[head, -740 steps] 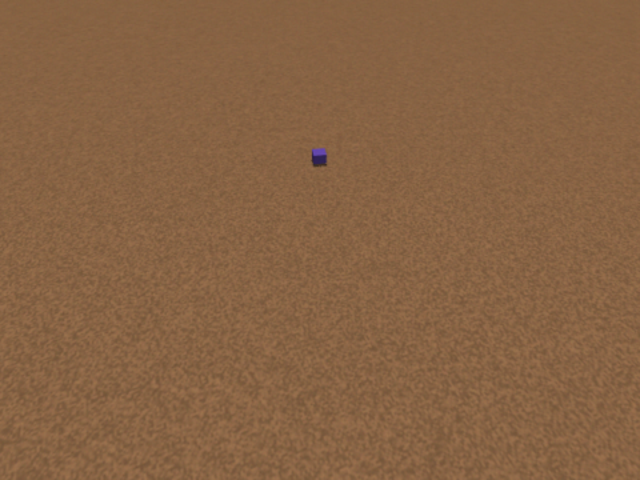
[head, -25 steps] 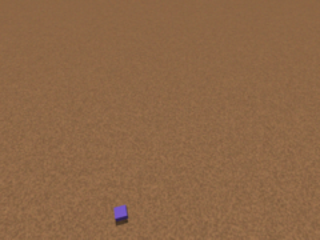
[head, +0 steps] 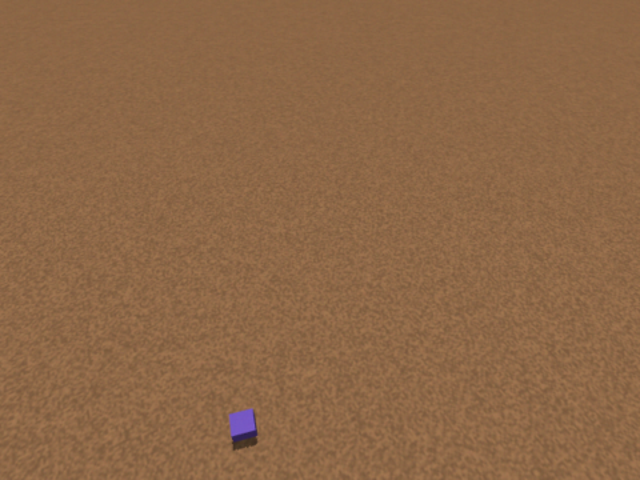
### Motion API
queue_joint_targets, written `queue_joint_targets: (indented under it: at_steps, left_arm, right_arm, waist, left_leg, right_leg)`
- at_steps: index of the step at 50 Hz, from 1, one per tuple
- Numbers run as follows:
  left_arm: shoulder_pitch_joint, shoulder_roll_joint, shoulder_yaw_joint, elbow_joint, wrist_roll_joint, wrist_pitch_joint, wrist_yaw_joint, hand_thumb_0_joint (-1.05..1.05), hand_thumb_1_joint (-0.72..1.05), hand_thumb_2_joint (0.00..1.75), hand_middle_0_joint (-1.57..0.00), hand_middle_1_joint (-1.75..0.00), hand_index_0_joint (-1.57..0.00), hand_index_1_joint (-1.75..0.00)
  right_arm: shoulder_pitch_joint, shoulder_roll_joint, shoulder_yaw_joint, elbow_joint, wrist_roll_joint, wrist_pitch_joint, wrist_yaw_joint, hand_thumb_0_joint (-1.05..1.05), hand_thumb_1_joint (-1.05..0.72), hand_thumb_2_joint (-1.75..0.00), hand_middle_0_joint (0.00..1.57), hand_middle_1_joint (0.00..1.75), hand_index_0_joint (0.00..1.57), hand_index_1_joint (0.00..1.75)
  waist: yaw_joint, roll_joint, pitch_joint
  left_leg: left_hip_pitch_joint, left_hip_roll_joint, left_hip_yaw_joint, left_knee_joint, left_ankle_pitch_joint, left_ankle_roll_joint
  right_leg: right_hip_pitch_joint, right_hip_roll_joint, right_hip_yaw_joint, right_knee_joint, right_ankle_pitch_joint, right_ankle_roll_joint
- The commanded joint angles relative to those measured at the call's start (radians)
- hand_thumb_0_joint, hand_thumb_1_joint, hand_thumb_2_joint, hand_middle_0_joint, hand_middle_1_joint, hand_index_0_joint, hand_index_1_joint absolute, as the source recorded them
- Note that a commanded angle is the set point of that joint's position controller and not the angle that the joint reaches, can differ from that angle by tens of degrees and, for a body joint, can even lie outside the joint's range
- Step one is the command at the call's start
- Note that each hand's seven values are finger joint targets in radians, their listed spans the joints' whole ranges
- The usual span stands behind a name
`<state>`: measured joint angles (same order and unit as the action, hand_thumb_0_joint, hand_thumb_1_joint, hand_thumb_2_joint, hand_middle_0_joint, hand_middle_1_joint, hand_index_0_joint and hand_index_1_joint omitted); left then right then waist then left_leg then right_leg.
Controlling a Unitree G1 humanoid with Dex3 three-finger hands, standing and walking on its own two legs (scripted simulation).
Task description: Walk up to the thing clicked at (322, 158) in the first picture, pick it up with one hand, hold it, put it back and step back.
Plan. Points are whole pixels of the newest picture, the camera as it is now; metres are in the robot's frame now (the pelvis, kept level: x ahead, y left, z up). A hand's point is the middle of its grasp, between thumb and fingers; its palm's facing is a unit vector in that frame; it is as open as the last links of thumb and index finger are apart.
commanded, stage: stand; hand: left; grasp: from above
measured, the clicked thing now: (243, 425) +0.43 +0.25 -0.76
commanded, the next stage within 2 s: rise first in 0.56 s
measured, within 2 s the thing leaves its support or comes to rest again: neither
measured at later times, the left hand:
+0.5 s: hand out of the picture +0.07 +0.25 -0.16, palm faces -0.02 -0.94 -0.35, open 7.4 cm
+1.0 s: hand out of the picture +0.16 +0.25 -0.18, palm faces -0.06 -0.92 -0.38, open 10.5 cm
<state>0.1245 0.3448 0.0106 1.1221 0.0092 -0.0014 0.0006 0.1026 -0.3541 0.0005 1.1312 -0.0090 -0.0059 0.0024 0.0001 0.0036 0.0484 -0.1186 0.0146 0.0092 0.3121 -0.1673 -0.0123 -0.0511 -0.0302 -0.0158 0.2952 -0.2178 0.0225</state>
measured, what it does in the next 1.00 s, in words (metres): stands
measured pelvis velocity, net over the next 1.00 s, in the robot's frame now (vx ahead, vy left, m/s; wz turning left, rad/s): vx -0.01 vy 0.00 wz -0.01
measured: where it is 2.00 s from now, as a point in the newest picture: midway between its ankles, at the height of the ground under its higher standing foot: outside the picture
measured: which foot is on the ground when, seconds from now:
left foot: down 0.00-1.00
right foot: down 0.00-1.00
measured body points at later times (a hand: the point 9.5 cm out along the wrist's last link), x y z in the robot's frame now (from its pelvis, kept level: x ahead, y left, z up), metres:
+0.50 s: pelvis +0.00 +0.00 +0.00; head +0.01 +0.00 +0.45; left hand +0.07 +0.30 -0.13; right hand +0.07 -0.30 -0.13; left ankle +0.00 +0.13 -0.75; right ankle -0.04 -0.13 -0.75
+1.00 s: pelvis -0.01 +0.00 -0.03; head +0.05 +0.01 +0.42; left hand +0.16 +0.30 -0.15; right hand +0.08 -0.26 -0.15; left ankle +0.00 +0.13 -0.75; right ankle -0.04 -0.13 -0.75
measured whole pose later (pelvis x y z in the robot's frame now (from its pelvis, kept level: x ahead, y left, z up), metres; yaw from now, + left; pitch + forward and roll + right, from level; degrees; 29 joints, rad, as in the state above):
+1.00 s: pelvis -0.01 +0.00 -0.03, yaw -1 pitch +9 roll +0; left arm -0.03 0.33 0.15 0.96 0.15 0.08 -0.01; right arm 0.25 -0.25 -0.03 0.74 0.03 -0.01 -0.01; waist -0.03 0.00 -0.03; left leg -0.52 0.03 0.01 0.68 -0.32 -0.01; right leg -0.46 -0.02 0.00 0.67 -0.37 0.02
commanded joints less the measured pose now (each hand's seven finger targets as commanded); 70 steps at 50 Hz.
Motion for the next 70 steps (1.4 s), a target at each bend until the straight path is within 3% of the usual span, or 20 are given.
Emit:
queue_joint_targets:
  at_steps: [1, 14, 32, 33, 34, 35, 36, 37, 39, 41, 42, 44, 46, 47, 49, 52, 56, 60, 67, 70]
  left_arm:
    - [-0.02, 0.219, 0.036, -0.058, 0.001, -0.025, 0.009, 0.0, 0.9, 0.9, -0.2, -0.3, -0.2, -0.3]
    - [-0.016, 0.219, 0.035, -0.056, 0.001, -0.026, 0.01, 0.0, 0.9, 0.9, -0.2, -0.3, -0.2, -0.3]
    - [-0.016, 0.225, 0.035, -0.061, 0.0, -0.027, 0.011, 0.0, 0.9, 0.9, -0.2, -0.3, -0.2, -0.3]
    - [-0.014, 0.221, 0.034, -0.06, 0.002, -0.027, 0.011, 0.0, 0.82, 0.9, -0.21, -0.38, -0.2, -0.38]
    - [-0.365, 0.078, 0.05, -0.411, -0.05, -0.12, 0.026, 0.0, 0.74, 0.9, -0.29, -0.43, -0.27, -0.46]
    - [-0.513, 0.121, 0.061, -0.386, -0.05, -0.116, 0.031, 0.0, 0.66, 0.9, -0.3, -0.48, -0.26, -0.52]
    - [-0.32, 0.134, 0.083, -0.152, -0.037, -0.066, 0.032, 0.0, 0.58, 0.91, -0.28, -0.55, -0.24, -0.59]
    - [-0.243, 0.165, 0.111, -0.102, -0.022, -0.049, 0.019, 0.0, 0.5, 0.87, -0.29, -0.6, -0.26, -0.63]
    - [-0.332, 0.272, 0.17, -0.15, 0.021, -0.056, 0.004, 0.0, 0.34, 0.83, -0.28, -0.72, -0.28, -0.72]
    - [-0.172, 0.226, 0.183, -0.061, 0.078, -0.032, -0.025, 0.0, 0.18, 0.78, -0.28, -0.83, -0.3, -0.8]
    - [-0.081, 0.21, 0.193, -0.033, 0.106, -0.016, -0.035, 0.0, 0.1, 0.79, -0.26, -0.85, -0.29, -0.83]
    - [-0.1, 0.249, 0.23, -0.2, 0.13, 0.002, -0.028, 0.0, -0.06, 0.76, -0.3, -0.85, -0.32, -0.83]
    - [-0.048, 0.167, 0.184, -0.172, 0.142, 0.059, -0.014, 0.0, -0.22, 0.74, -0.32, -0.87, -0.34, -0.85]
    - [-0.089, 0.149, 0.162, -0.205, 0.155, 0.085, -0.008, 0.0, -0.3, 0.76, -0.33, -0.85, -0.34, -0.84]
    - [-0.134, 0.177, 0.172, -0.253, 0.165, 0.12, 0.006, 0.0, -0.38, 0.77, -0.35, -0.82, -0.34, -0.83]
    - [-0.104, 0.143, 0.177, -0.321, 0.167, 0.144, 0.018, 0.0, -0.39, 0.77, -0.34, -0.84, -0.34, -0.84]
    - [-0.115, 0.174, 0.207, -0.469, 0.199, 0.122, 0.031, 0.0, -0.39, 0.77, -0.37, -0.8, -0.36, -0.81]
    - [-0.036, 0.176, 0.216, -0.61, 0.219, 0.122, 0.038, 0.0, -0.41, 0.77, -0.37, -0.8, -0.35, -0.82]
    - [0.079, 0.157, 0.201, -0.701, 0.245, 0.192, 0.032, 0.0, -0.37, 0.73, -0.41, -0.78, -0.39, -0.79]
    - [0.101, 0.143, 0.199, -0.714, 0.256, 0.207, 0.034, 0.0, -0.34, 0.71, -0.41, -0.77, -0.41, -0.78]
  right_arm:
    - [-0.039, -0.211, -0.037, -0.057, 0.001, -0.026, -0.012, 0.0, -0.9, -0.9, 0.2, 0.3, 0.2, 0.3]
    - [-0.031, -0.213, -0.038, -0.054, 0.001, -0.023, -0.011, 0.0, -0.9, -0.9, 0.2, 0.3, 0.2, 0.3]
    - [-0.026, -0.21, -0.039, -0.058, 0.001, -0.025, -0.012, 0.0, -0.9, -0.9, 0.2, 0.3, 0.2, 0.3]
    - [-0.024, -0.209, -0.037, -0.059, 0.001, -0.026, -0.011, 0.0, -0.9, -0.91, 0.2, 0.3, 0.2, 0.3]
    - [0.001, -0.059, -0.01, -0.335, 0.07, -0.073, -0.032, 0.0, -0.98, -0.93, 0.2, 0.3, 0.2, 0.3]
    - [0.041, -0.079, -0.009, -0.284, 0.068, -0.07, -0.041, 0.0, -1.0, -0.92, 0.2, 0.3, 0.2, 0.3]
    - [0.083, -0.098, -0.015, -0.259, 0.067, -0.056, -0.047, 0.0, -0.99, -0.92, 0.2, 0.3, 0.2, 0.3]
    - [0.09, -0.108, -0.032, -0.295, 0.066, -0.047, -0.045, 0.0, -0.97, -0.92, 0.2, 0.3, 0.2, 0.3]
    - [0.121, -0.111, -0.063, -0.329, 0.052, -0.051, -0.056, 0.0, -0.96, -0.91, 0.2, 0.3, 0.2, 0.3]
    - [0.165, -0.1, -0.086, -0.362, 0.03, -0.053, -0.043, 0.0, -0.98, -0.91, 0.2, 0.3, 0.2, 0.3]
    - [0.17, -0.095, -0.093, -0.382, 0.026, -0.052, -0.036, 0.0, -0.97, -0.91, 0.2, 0.3, 0.2, 0.3]
    - [0.158, -0.088, -0.103, -0.454, 0.031, -0.052, -0.032, 0.0, -0.95, -0.91, 0.2, 0.3, 0.2, 0.3]
    - [0.135, -0.073, -0.091, -0.492, 0.039, -0.047, -0.025, 0.0, -0.95, -0.91, 0.2, 0.3, 0.2, 0.3]
    - [0.114, -0.074, -0.089, -0.518, 0.043, -0.046, -0.024, 0.0, -0.96, -0.91, 0.2, 0.3, 0.2, 0.3]
    - [0.09, -0.073, -0.092, -0.558, 0.044, -0.049, -0.022, 0.0, -0.96, -0.91, 0.2, 0.3, 0.2, 0.3]
    - [0.124, -0.063, -0.095, -0.583, 0.04, -0.068, -0.012, 0.0, -0.97, -0.91, 0.2, 0.3, 0.2, 0.3]
    - [0.141, -0.047, -0.101, -0.618, 0.033, -0.099, -0.012, 0.0, -0.98, -0.92, 0.2, 0.3, 0.2, 0.3]
    - [0.14, -0.04, -0.104, -0.643, 0.025, -0.124, -0.024, 0.0, -0.98, -0.92, 0.2, 0.3, 0.2, 0.3]
    - [0.127, -0.036, -0.101, -0.667, 0.019, -0.145, -0.038, 0.0, -1.0, -0.92, 0.2, 0.3, 0.2, 0.3]
    - [0.105, -0.032, -0.095, -0.684, 0.014, -0.158, -0.04, 0.0, -0.99, -0.92, 0.2, 0.3, 0.2, 0.3]
  waist:
    - [0.002, -0.004, -0.07]
    - [0.0, -0.01, -0.06]
    - [0.0, -0.014, -0.074]
    - [-0.001, -0.011, -0.07]
    - [-0.116, 0.041, -0.015]
    - [-0.086, 0.02, -0.063]
    - [-0.087, -0.037, -0.03]
    - [-0.048, -0.066, -0.027]
    - [-0.032, -0.035, -0.18]
    - [-0.022, -0.029, -0.267]
    - [0.012, -0.019, -0.288]
    - [0.048, 0.06, -0.399]
    - [0.032, 0.046, -0.295]
    - [0.022, 0.043, -0.26]
    - [0.005, 0.004, -0.24]
    - [-0.006, -0.009, -0.263]
    - [-0.009, 0.027, -0.352]
    - [-0.011, 0.071, -0.421]
    - [-0.031, 0.045, -0.408]
    - [-0.027, 0.064, -0.364]
  left_leg:
    - [0.046, 0.116, -0.089, -0.026, 0.2, 0.027]
    - [0.035, 0.115, -0.091, -0.026, 0.166, 0.028]
    - [0.048, 0.119, -0.092, -0.018, 0.223, 0.028]
    - [0.041, 0.118, -0.091, -0.019, 0.216, 0.028]
    - [-0.068, -0.018, 0.041, 0.044, 0.044, 0.019]
    - [-0.061, -0.021, 0.033, 0.061, 0.029, 0.02]
    - [-0.102, -0.025, 0.03, 0.085, 0.005, 0.025]
    - [-0.138, -0.015, 0.031, 0.119, 0.021, 0.025]
    - [-0.141, -0.017, 0.027, 0.186, 0.073, 0.025]
    - [-0.192, -0.026, 0.021, 0.278, 0.149, 0.023]
    - [-0.219, -0.03, 0.02, 0.303, 0.172, 0.02]
    - [-0.173, -0.036, 0.023, 0.306, 0.214, 0.013]
    - [-0.245, -0.034, 0.019, 0.301, 0.171, 0.007]
    - [-0.269, -0.028, 0.015, 0.304, 0.136, 0.004]
    - [-0.331, -0.018, 0.008, 0.344, 0.065, 0.008]
    - [-0.378, -0.007, 0.003, 0.404, 0.024, 0.011]
    - [-0.43, -0.005, 0.0, 0.52, 0.03, 0.016]
    - [-0.442, 0.005, -0.005, 0.585, 0.047, 0.016]
    - [-0.52, 0.008, -0.016, 0.658, 0.041, 0.025]
    - [-0.583, 0.013, -0.029, 0.661, -0.047, 0.016]
  right_leg:
    - [-0.032, -0.11, 0.073, -0.045, 0.178, -0.034]
    - [-0.036, -0.111, 0.078, -0.049, 0.155, -0.035]
    - [-0.026, -0.111, 0.069, -0.036, 0.191, -0.036]
    - [-0.03, -0.111, 0.07, -0.041, 0.19, -0.034]
    - [-0.269, 0.022, 0.003, 0.042, 0.142, -0.028]
    - [-0.223, 0.018, -0.006, 0.058, 0.121, -0.027]
    - [-0.249, 0.029, -0.017, 0.068, 0.084, -0.032]
    - [-0.258, 0.035, -0.029, 0.101, 0.075, -0.031]
    - [-0.261, 0.029, -0.015, 0.173, 0.129, -0.033]
    - [-0.279, 0.028, -0.013, 0.26, 0.197, -0.034]
    - [-0.281, 0.03, -0.015, 0.291, 0.204, -0.037]
    - [-0.249, 0.03, -0.012, 0.303, 0.215, -0.041]
    - [-0.302, 0.036, -0.02, 0.297, 0.163, -0.041]
    - [-0.337, 0.04, -0.024, 0.301, 0.127, -0.044]
    - [-0.403, 0.045, -0.028, 0.334, 0.055, -0.04]
    - [-0.473, 0.051, -0.035, 0.405, 0.007, -0.04]
    - [-0.557, 0.042, -0.021, 0.519, 0.017, -0.038]
    - [-0.622, 0.041, -0.013, 0.588, 0.024, -0.037]
    - [-0.677, 0.044, -0.015, 0.629, 0.024, -0.029]
    - [-0.734, 0.045, -0.025, 0.662, -0.058, -0.037]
